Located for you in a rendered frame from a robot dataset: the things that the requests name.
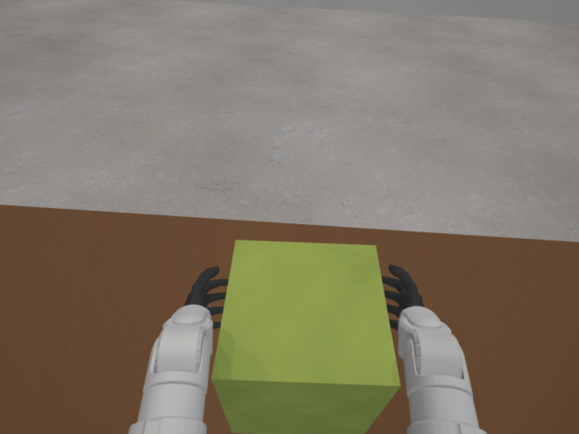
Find carton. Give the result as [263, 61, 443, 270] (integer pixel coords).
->
[212, 240, 401, 434]

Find robot left forearm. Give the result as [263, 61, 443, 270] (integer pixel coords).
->
[128, 305, 214, 434]

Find left robot hand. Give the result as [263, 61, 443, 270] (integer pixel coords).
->
[185, 266, 229, 329]

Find right robot hand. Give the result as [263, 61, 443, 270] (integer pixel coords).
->
[382, 265, 424, 331]

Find robot right forearm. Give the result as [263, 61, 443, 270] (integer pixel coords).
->
[398, 307, 487, 434]

